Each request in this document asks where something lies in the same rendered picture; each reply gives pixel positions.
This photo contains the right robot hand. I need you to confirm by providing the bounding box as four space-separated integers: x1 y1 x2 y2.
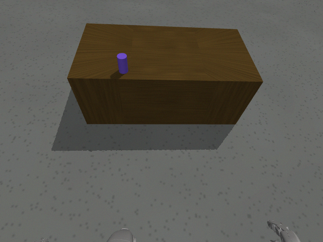
267 220 301 242

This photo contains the can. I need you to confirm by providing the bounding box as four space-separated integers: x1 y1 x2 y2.
117 53 128 74

